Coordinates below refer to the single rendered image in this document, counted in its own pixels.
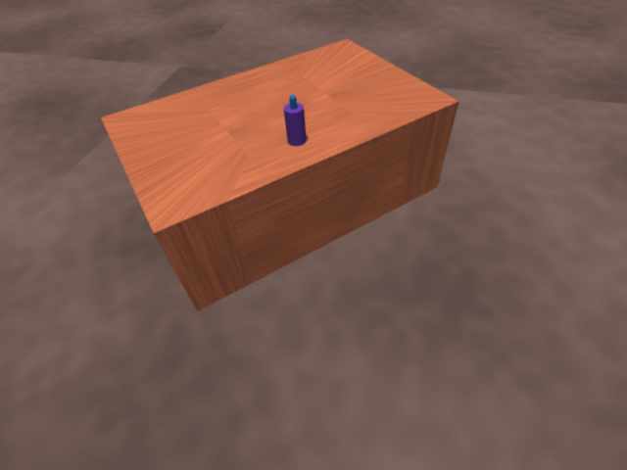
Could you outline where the bottle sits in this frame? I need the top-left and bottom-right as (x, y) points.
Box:
(284, 95), (307, 146)

